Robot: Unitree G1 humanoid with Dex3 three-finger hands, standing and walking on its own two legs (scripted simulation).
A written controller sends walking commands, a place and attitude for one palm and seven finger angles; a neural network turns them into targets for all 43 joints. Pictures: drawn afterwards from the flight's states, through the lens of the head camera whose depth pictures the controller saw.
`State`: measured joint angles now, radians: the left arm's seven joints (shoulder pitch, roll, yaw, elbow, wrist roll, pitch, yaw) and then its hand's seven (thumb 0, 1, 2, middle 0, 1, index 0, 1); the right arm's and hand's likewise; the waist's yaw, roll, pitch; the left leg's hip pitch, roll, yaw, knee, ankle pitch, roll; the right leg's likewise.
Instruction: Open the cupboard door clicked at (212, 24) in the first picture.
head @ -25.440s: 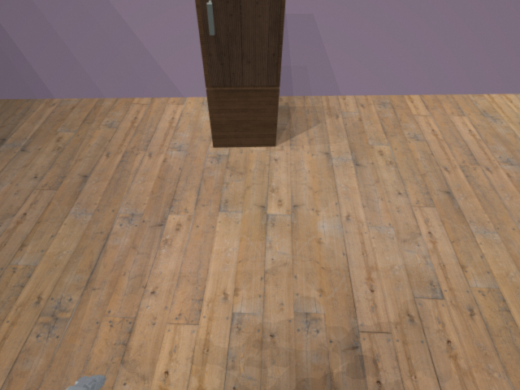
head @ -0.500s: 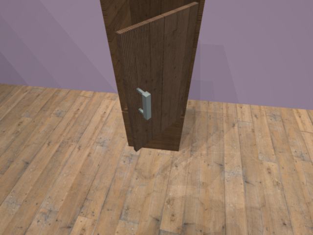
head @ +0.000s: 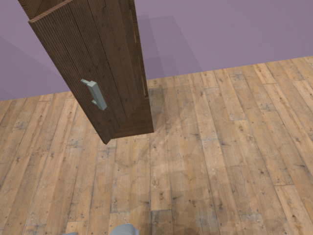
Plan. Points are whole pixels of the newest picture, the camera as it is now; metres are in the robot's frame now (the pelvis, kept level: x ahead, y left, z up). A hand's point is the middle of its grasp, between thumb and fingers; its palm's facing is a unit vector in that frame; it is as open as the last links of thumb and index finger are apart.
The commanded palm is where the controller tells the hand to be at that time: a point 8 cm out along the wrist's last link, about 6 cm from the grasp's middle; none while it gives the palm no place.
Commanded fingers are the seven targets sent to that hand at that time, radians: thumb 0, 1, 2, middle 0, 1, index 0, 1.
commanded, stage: walk to a spot facing it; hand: left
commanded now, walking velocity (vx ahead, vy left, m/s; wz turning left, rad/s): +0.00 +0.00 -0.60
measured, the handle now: (93, 94) +0.53 +0.26 +0.00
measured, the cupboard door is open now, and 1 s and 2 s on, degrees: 51 51 51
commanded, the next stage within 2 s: none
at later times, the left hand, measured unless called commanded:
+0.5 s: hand out of the picture +0.13 +0.19 -0.16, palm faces -0.20 -0.96 -0.22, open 7.4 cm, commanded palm none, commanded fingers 0.00 0.90 0.90 -0.20 -0.30 -0.20 -0.30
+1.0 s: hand (146, 204) +0.22 +0.06 -0.14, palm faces -0.53 -0.82 -0.23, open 7.4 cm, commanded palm none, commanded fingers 0.00 0.90 0.90 -0.20 -0.30 -0.20 -0.30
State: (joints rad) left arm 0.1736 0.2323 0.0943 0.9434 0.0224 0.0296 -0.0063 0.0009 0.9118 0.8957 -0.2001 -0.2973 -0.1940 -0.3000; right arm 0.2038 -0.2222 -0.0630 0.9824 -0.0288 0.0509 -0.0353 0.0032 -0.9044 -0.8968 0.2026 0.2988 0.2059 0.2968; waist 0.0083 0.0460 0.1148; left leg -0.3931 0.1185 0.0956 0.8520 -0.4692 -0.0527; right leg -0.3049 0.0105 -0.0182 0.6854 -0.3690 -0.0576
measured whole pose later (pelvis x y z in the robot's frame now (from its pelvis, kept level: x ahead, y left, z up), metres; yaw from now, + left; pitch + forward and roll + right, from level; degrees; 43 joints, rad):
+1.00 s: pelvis +0.03 -0.05 +0.02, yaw -34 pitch +1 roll +1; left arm 0.18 0.21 0.06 0.90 0.02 0.03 0.00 0.00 0.91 0.90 -0.20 -0.30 -0.20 -0.30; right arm 0.19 -0.22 -0.06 0.90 -0.01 0.04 -0.02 0.01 -0.91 -0.90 0.20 0.30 0.20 0.30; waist -0.01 -0.01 0.08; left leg -0.42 0.04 0.02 0.87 -0.42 -0.06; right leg -0.28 0.07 0.08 0.52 -0.26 -0.06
